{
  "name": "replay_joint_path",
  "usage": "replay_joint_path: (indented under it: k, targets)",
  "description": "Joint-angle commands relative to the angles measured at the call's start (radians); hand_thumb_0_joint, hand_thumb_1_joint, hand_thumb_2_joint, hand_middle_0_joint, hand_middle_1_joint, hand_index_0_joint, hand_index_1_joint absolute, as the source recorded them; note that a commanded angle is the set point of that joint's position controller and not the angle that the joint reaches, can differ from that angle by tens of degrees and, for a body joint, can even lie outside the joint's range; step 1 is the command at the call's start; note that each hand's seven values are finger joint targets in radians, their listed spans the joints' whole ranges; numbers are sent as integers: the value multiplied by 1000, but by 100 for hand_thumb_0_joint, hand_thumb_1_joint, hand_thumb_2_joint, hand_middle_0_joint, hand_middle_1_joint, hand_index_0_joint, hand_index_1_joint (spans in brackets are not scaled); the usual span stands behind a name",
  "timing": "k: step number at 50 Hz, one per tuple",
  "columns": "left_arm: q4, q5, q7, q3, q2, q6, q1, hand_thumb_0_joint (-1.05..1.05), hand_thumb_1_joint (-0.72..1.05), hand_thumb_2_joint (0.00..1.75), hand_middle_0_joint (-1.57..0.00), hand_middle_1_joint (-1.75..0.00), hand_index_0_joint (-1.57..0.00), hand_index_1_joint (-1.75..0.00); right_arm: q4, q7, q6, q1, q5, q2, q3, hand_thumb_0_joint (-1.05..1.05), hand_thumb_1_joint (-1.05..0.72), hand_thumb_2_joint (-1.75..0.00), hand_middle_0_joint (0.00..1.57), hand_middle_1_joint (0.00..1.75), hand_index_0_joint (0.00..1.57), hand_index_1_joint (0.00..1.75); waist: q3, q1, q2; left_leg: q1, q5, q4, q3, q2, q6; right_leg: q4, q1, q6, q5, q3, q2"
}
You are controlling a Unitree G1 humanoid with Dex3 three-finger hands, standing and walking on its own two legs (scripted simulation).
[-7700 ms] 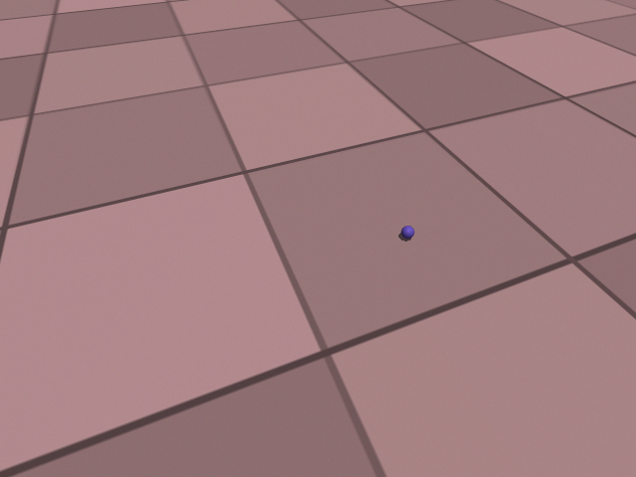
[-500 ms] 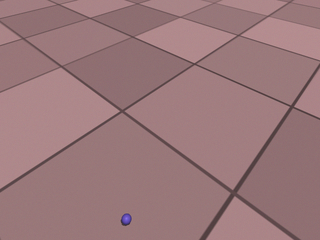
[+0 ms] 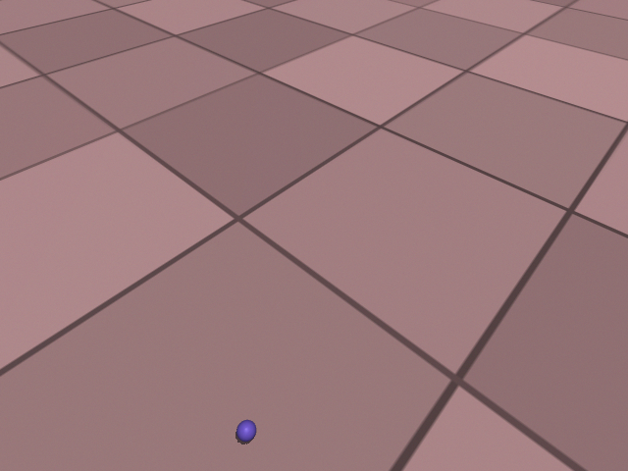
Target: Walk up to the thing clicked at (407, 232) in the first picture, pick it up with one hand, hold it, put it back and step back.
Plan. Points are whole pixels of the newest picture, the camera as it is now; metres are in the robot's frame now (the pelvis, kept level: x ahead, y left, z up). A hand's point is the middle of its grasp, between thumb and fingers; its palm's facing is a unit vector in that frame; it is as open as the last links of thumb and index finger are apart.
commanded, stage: stand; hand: left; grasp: from above
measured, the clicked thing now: (246, 430) +0.41 +0.23 -0.75
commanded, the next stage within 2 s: rise first in 0.60 s
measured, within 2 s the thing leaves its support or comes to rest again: neither
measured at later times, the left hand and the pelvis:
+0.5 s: hand out of the picture +0.06 +0.26 -0.16, palm faces -0.02 -0.94 -0.35, open 7.4 cm; pelvis +0.00 +0.00 +0.00, yaw +0 degrees
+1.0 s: hand out of the picture +0.17 +0.25 -0.18, palm faces -0.04 -0.94 -0.35, open 9.9 cm; pelvis -0.01 +0.00 -0.03, yaw -1 degrees
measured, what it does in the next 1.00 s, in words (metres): stands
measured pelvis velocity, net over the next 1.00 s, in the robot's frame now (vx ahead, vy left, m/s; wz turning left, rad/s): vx -0.01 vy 0.00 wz -0.02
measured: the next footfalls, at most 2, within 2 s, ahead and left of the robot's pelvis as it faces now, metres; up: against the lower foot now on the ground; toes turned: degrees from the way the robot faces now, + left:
none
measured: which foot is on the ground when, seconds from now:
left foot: down 0.00-1.00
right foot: down 0.00-1.00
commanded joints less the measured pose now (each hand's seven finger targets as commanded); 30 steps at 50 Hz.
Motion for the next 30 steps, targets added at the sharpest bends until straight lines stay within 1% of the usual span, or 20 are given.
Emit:
replay_joint_path:
  k: [1, 2, 3, 5, 6, 8, 10, 11, 12, 14, 15, 17, 18, 19, 20, 22, 23, 27, 29, 30]
  targets:
    - [-60, -5, 10, 38, 215, -17, -31, 0, 90, 90, -20, -30, -20, -30, -52, -17, -20, -35, 0, -208, -39, 0, -90, -90, 20, 30, 20, 30, -72, -6, 12, 32, 173, -40, -84, 115, 32, -39, -15, -42, 140, 75, -108]
    - [-60, -3, 10, 37, 210, -18, -22, 0, 90, 90, -20, -30, -20, -30, -53, -18, -19, -42, 1, -216, -41, 0, -90, -90, 20, 30, 20, 30, -81, 0, 15, 46, 178, -30, -82, 118, 37, -43, -17, -41, 149, 75, -110]
    - [-59, -1, 9, 38, 213, -17, -23, 0, 90, 90, -20, -30, -20, -30, -54, -18, -19, -38, 1, -209, -40, 0, -90, -90, 20, 30, 20, 30, -79, -5, 9, 42, 176, -36, -81, 115, 33, -42, -22, -41, 150, 74, -107]
    - [-60, -3, 10, 38, 213, -15, -30, 0, 90, 90, -20, -30, -20, -30, -55, -19, -19, -38, 1, -211, -40, 0, -90, -90, 20, 30, 20, 30, -69, -5, 14, 31, 171, -41, -83, 114, 31, -40, -21, -41, 136, 74, -106]
    - [-61, -3, 10, 39, 211, -15, -33, 0, 90, 90, -20, -30, -20, -30, -54, -19, -19, -37, -1, -212, -40, 0, -90, -90, 20, 30, 20, 30, -79, -3, 16, 35, 179, -36, -80, 118, 35, -37, -10, -43, 148, 76, -111]
    - [-59, -4, 9, 36, 207, -13, -18, 0, 90, 90, -20, -30, -20, -30, -54, -20, -19, -46, 0, -216, -41, 0, -90, -90, 20, 30, 20, 30, -71, 2, 20, 39, 172, -41, -83, 115, 33, -39, -26, -41, 133, 70, -105]
    - [-58, -2, 8, 37, 209, -14, -26, 0, 90, 90, -20, -30, -20, -30, -54, -19, -20, -32, -1, -210, -39, 0, -90, -90, 20, 30, 20, 30, -69, -4, 12, 25, 165, -45, -82, 115, 34, -36, -16, -41, 134, 70, -105]
    - [-55, -4, 9, 36, 206, -12, -20, 0, 90, 90, -20, -30, -20, -30, -52, -19, -20, -39, 0, -213, -39, 0, -90, -90, 20, 30, 20, 30, -57, 1, 17, 27, 147, -48, -86, 114, 33, -37, -28, -41, 113, 71, -105]
    - [-56, -2, 9, 36, 207, -12, -20, 0, 90, 90, -20, -30, -20, -30, -53, -19, -20, -39, -1, -212, -40, 0, -90, -90, 20, 30, 20, 30, -55, -2, 15, 25, 137, -50, -86, 113, 30, -40, -38, -41, 97, 71, -103]
    - [-57, -5, 9, 36, 209, -13, -23, 0, 90, 90, -20, -30, -20, -30, -49, -18, -20, -29, 1, -214, -40, 0, -90, -90, 20, 30, 20, 30, -60, -3, 14, 28, 132, -49, -88, 115, 33, -45, -33, -43, 93, 76, -106]
    - [-62, -4, 8, 35, 209, -14, -32, 0, 90, 90, -20, -30, -20, -30, -50, -18, -20, -35, -2, -211, -39, 0, -90, -90, 20, 30, 20, 30, -61, -3, 9, 23, 149, -45, -86, 115, 32, -40, -29, -44, 107, 75, -107]
    - [-58, -3, 9, 34, 205, -14, -19, 0, 90, 90, -20, -30, -20, -30, -50, -18, -19, -39, 0, -218, -42, 0, -90, -90, 20, 30, 20, 30, -66, 0, 5, 35, 146, -40, -87, 115, 33, -43, -31, -42, 108, 76, -108]
    - [-58, -2, 11, 35, 210, -14, -27, 0, 90, 90, -20, -30, -20, -30, -53, -18, -18, -41, -1, -213, -43, 0, -90, -90, 20, 30, 20, 30, -65, -5, 4, 30, 157, -39, -86, 113, 32, -42, -33, -42, 116, 73, -107]
    - [-57, -5, 10, 35, 208, -15, -16, 0, 90, 90, -20, -30, -20, -30, -52, -18, -18, -42, 0, -217, -44, 0, -90, -90, 20, 30, 20, 30, -66, 1, 1, 38, 153, -37, -86, 113, 34, -48, -34, -43, 114, 76, -108]
    - [-58, -3, 11, 34, 208, -16, -20, 0, 90, 90, -20, -30, -20, -30, -53, -17, -18, -34, 0, -211, -43, 0, -90, -90, 20, 30, 20, 30, -71, -5, -2, 37, 162, -35, -86, 114, 34, -45, -28, -42, 129, 74, -109]
    - [-60, -4, 10, 34, 205, -17, -22, 0, 90, 90, -20, -30, -20, -30, -50, -16, -18, -29, 0, -216, -42, 0, -90, -90, 20, 30, 20, 30, -66, -5, 8, 27, 148, -37, -82, 110, 33, -48, -22, -40, 132, 76, -110]
    - [-61, -3, 11, 35, 212, -18, -20, 0, 90, 90, -20, -30, -20, -30, -53, -16, -18, -36, 0, -211, -41, 0, -90, -90, 20, 30, 20, 30, -76, -2, 4, 38, 170, -32, -83, 114, 35, -43, -22, -39, 149, 73, -109]
    - [-61, -5, 12, 36, 213, -17, -26, 0, 90, 90, -20, -30, -20, -30, -52, -17, -17, -30, -1, -210, -41, 0, -90, -90, 20, 30, 20, 30, -75, -6, 8, 34, 167, -31, -80, 112, 33, -45, -19, -42, 145, 79, -112]
    - [-59, -4, 10, 35, 206, -14, -20, 0, 90, 90, -20, -30, -20, -30, -52, -18, -18, -40, 0, -213, -40, 0, -90, -90, 20, 30, 20, 30, -72, 0, 21, 30, 166, -36, -84, 113, 33, -42, -13, -42, 143, 75, -111]
    - [-59, -4, 11, 38, 211, -14, -20, 0, 90, 90, -20, -30, -20, -30, -53, -18, -18, -32, -1, -210, -40, 0, -90, -90, 20, 30, 20, 30, -75, -2, 14, 29, 181, -37, -83, 113, 32, -36, -8, -41, 149, 73, -109]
